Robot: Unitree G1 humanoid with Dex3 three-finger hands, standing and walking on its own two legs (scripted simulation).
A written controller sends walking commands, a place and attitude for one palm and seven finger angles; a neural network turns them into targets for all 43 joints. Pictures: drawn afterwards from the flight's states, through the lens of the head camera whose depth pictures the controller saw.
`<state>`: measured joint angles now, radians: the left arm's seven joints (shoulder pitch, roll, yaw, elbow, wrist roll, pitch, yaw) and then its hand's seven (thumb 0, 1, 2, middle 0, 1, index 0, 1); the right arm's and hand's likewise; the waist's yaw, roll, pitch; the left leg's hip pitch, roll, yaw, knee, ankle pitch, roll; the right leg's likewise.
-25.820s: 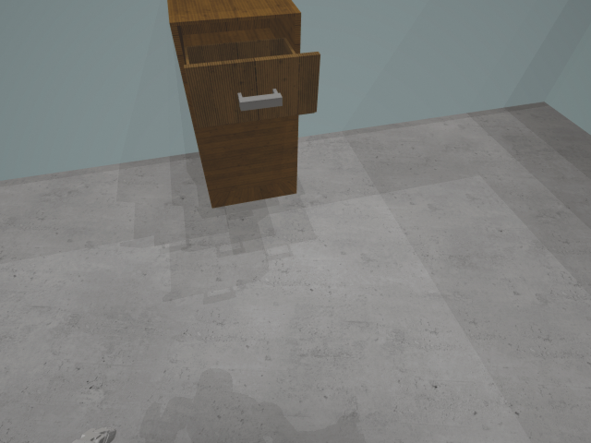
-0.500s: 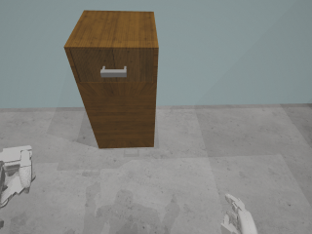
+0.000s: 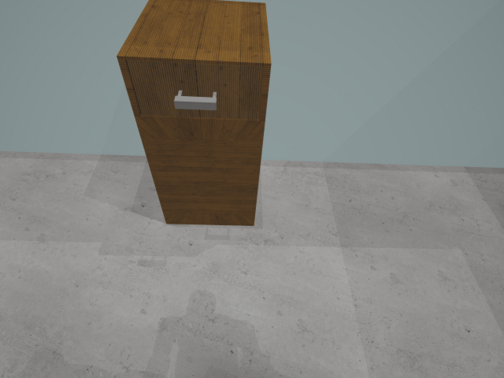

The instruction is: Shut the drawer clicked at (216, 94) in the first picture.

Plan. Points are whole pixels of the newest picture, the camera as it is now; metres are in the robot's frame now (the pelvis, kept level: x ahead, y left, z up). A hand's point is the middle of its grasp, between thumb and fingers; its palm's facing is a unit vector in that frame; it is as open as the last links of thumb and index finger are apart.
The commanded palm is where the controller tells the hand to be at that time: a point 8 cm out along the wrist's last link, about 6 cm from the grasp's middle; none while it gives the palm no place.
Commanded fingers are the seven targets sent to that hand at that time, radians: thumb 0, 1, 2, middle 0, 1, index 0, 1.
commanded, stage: let the arm hang, fingers relaxed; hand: left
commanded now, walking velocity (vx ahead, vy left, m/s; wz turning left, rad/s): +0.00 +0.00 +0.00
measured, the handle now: (196, 98) +0.83 +0.21 -0.05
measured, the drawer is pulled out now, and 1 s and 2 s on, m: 0.00 0.00 0.00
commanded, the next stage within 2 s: look to check the result in 0.60 s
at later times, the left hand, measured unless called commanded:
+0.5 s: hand out of the picture +0.00 +0.15 -0.18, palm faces +0.03 -0.99 -0.14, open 7.3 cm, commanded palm none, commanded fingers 0.00 0.90 0.90 -0.20 -0.30 -0.20 -0.30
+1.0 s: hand out of the picture -0.01 +0.15 -0.18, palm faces +0.03 -0.98 -0.17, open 7.4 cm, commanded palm none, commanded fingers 0.00 0.90 0.90 -0.20 -0.30 -0.20 -0.30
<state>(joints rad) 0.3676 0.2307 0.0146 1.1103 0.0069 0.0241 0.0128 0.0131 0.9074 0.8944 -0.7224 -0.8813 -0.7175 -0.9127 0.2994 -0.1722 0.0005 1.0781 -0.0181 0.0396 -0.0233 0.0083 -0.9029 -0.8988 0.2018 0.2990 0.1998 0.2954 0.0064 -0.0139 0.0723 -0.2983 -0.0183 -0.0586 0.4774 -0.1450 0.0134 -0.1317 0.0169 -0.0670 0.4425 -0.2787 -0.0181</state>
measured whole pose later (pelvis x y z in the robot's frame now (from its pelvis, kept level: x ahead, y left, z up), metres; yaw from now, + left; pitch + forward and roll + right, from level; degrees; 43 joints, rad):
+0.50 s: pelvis +0.00 -0.01 +0.00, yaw -1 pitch -2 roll +0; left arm 0.31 0.11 0.01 1.12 0.01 0.00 0.03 0.00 0.91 0.90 -0.21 -0.31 -0.21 -0.31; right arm 0.31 -0.11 -0.01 1.13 -0.02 0.02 -0.03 0.01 -0.91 -0.90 0.20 0.30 0.20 0.30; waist -0.01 0.00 0.03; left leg -0.28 -0.02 -0.04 0.46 -0.14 0.01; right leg -0.13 0.01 -0.05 0.47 -0.30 -0.02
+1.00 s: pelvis +0.02 -0.01 +0.00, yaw -1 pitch -2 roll +0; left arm 0.33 0.12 0.01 1.14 0.00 -0.01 0.03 0.01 0.91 0.90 -0.20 -0.30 -0.20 -0.30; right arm 0.28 -0.11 -0.01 1.14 -0.02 0.01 -0.04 0.01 -0.91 -0.90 0.20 0.30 0.20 0.30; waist 0.00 0.01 0.06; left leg -0.25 0.00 -0.04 0.46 -0.17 0.00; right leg -0.10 0.03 -0.05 0.44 -0.30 -0.03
